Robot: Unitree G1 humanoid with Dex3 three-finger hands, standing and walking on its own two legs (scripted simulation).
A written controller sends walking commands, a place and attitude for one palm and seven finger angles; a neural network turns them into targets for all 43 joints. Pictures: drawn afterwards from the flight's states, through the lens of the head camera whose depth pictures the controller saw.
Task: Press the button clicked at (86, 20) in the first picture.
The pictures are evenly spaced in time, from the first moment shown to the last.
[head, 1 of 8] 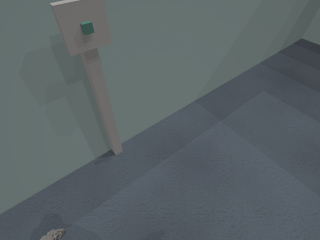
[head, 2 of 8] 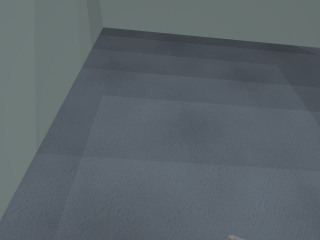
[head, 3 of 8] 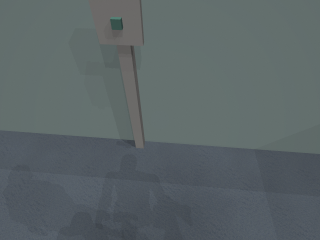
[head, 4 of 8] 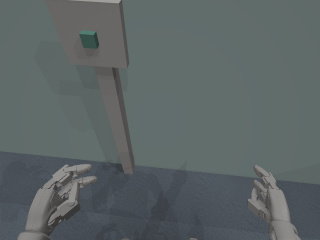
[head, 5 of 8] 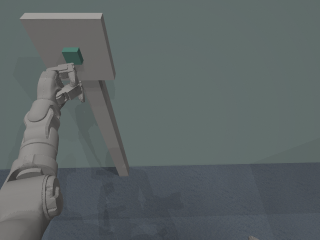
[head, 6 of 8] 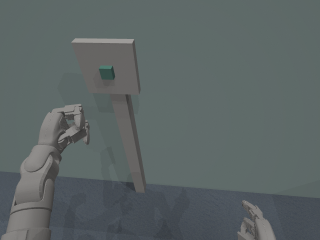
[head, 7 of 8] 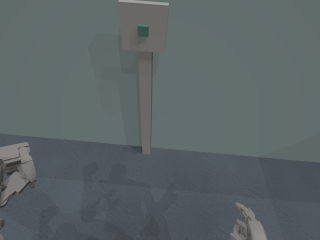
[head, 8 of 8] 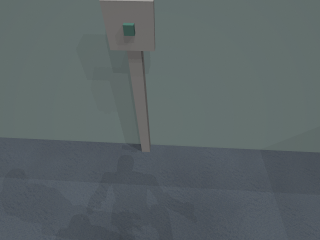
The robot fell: no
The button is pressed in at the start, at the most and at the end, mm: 0 9 0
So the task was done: yes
